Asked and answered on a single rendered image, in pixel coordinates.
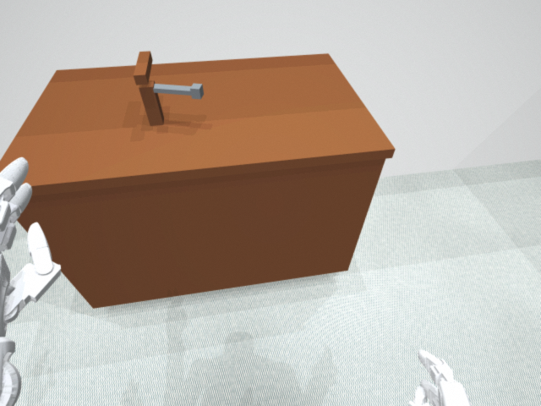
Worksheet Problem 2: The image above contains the left robot hand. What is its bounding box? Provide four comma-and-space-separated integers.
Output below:
0, 157, 61, 337

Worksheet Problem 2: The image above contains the left robot forearm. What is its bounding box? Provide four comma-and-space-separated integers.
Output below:
0, 337, 22, 406

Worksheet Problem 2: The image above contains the counter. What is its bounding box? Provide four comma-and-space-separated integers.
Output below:
0, 51, 395, 309

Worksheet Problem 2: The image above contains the right robot hand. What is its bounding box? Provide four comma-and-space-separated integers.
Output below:
409, 349, 472, 406

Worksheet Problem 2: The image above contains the tap lever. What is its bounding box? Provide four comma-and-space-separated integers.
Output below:
153, 84, 204, 99

